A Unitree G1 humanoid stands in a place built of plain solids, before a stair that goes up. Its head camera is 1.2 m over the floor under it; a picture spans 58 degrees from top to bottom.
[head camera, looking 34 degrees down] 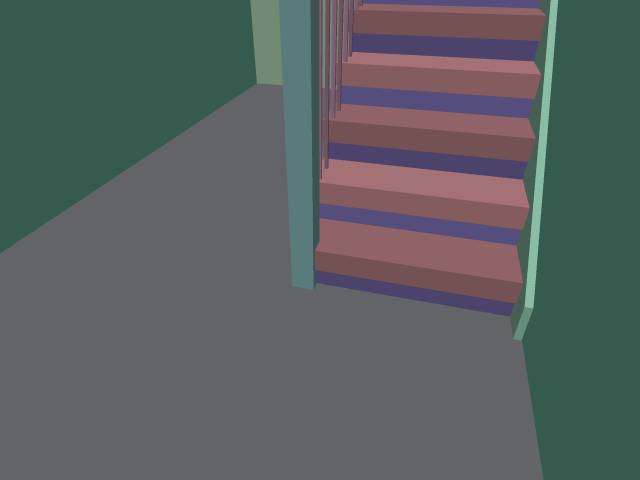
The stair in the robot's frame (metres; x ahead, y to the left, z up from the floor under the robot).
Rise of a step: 0.19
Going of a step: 0.22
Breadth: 0.87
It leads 15 degrees to the right of straight ahead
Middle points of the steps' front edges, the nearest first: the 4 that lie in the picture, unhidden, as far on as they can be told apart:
1.32 -0.36 0.19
1.55 -0.38 0.38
1.76 -0.43 0.57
1.98 -0.49 0.77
